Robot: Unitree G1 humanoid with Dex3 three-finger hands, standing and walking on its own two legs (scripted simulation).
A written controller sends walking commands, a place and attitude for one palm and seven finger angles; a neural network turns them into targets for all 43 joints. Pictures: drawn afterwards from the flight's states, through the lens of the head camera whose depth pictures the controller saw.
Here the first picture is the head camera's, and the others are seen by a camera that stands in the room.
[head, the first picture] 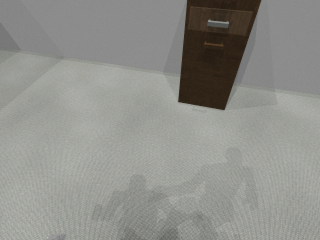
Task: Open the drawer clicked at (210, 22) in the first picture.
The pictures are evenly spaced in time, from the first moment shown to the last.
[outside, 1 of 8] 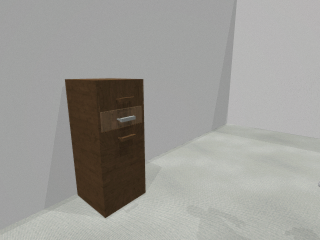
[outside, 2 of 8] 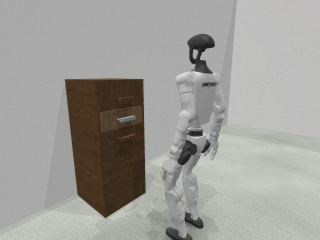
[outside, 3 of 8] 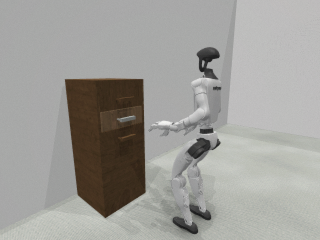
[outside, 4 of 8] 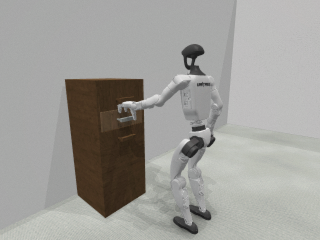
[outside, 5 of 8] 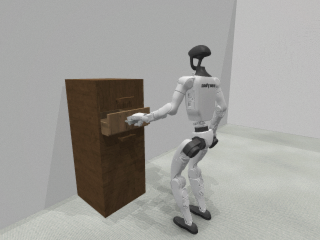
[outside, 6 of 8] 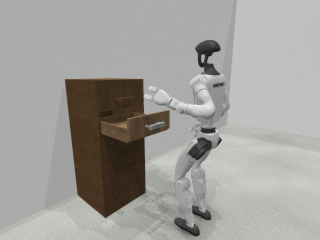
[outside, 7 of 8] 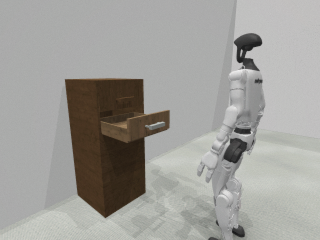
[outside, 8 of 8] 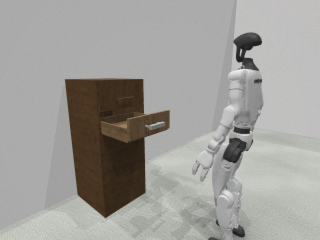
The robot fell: no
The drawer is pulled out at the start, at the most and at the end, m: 0.00 0.30 0.30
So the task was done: yes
